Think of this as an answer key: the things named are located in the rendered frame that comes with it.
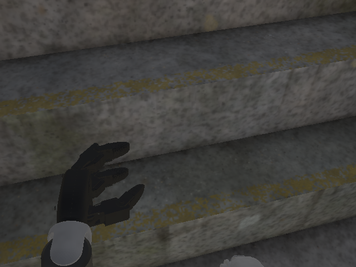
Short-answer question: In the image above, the robot left forearm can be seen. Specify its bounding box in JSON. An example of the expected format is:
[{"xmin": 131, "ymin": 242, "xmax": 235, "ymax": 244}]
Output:
[{"xmin": 41, "ymin": 221, "xmax": 93, "ymax": 267}]

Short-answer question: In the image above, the robot left hand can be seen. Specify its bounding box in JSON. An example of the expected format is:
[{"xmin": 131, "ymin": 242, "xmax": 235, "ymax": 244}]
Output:
[{"xmin": 55, "ymin": 142, "xmax": 145, "ymax": 227}]

